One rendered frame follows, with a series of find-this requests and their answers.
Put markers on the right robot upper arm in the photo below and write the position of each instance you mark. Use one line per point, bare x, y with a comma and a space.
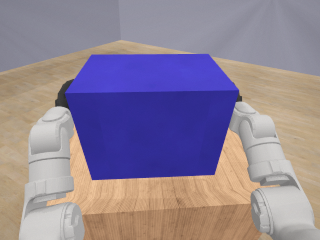
283, 213

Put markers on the pedestal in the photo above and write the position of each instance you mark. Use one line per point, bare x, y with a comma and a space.
203, 207

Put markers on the right robot forearm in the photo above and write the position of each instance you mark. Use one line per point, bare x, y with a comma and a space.
267, 164

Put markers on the left robot forearm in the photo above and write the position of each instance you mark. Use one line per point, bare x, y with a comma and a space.
49, 160

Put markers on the carton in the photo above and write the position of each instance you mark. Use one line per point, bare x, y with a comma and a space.
151, 115

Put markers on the left robot upper arm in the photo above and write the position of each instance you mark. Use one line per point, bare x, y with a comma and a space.
61, 221

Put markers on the robot left hand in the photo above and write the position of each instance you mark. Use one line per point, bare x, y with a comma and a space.
61, 100

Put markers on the robot right hand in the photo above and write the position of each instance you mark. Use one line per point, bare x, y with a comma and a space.
239, 98

